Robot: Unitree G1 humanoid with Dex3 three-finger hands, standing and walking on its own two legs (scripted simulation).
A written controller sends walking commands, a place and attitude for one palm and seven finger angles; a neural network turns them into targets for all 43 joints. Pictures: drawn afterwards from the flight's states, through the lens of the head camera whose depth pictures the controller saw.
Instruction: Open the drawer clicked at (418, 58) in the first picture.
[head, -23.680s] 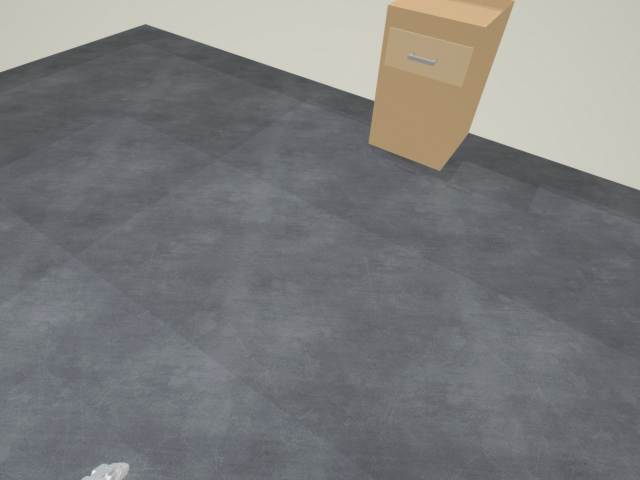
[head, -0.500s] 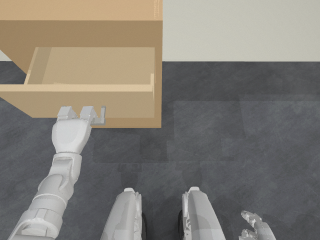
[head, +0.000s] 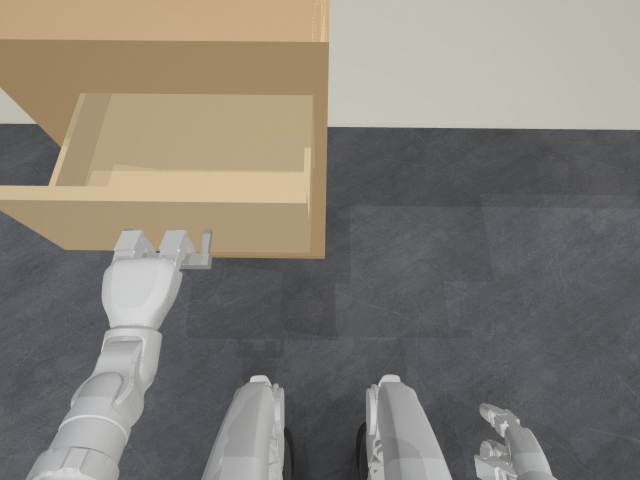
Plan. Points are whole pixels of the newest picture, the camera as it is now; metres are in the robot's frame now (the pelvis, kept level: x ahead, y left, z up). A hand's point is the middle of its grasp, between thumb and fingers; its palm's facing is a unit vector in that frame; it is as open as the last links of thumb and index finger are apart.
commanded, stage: pull the drawer open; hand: left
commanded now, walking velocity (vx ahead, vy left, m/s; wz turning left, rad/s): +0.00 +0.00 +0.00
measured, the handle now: (165, 248) +0.40 +0.23 -0.06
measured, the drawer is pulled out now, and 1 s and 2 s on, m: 0.16 0.23 0.28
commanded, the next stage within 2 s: none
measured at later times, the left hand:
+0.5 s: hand (157, 321) +0.31 +0.23 -0.08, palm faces -0.05 -0.05 -1.00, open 5.4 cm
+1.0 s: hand (154, 344) +0.28 +0.23 -0.08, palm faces -0.07 -0.05 -1.00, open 5.4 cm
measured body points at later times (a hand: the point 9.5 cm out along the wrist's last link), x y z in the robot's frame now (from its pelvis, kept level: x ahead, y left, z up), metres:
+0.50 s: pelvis +0.00 +0.00 +0.00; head +0.15 -0.01 +0.42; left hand +0.31 +0.23 -0.02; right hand +0.17 -0.25 -0.14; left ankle +0.03 +0.11 -0.57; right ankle +0.04 -0.11 -0.57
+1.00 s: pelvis +0.00 -0.01 +0.00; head +0.16 -0.02 +0.42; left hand +0.28 +0.23 -0.02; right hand +0.19 -0.24 -0.14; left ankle +0.03 +0.11 -0.57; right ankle +0.04 -0.11 -0.57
